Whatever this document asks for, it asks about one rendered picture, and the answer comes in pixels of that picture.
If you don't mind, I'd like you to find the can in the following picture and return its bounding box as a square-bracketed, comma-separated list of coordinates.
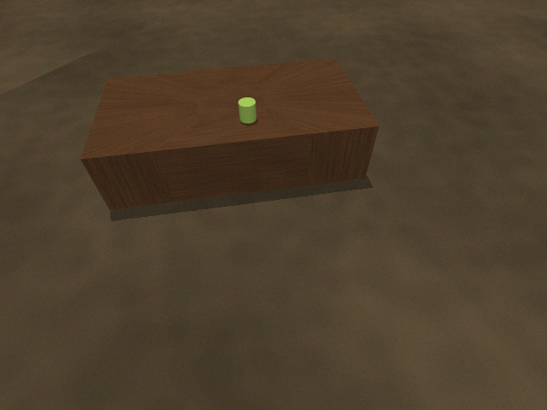
[238, 97, 256, 124]

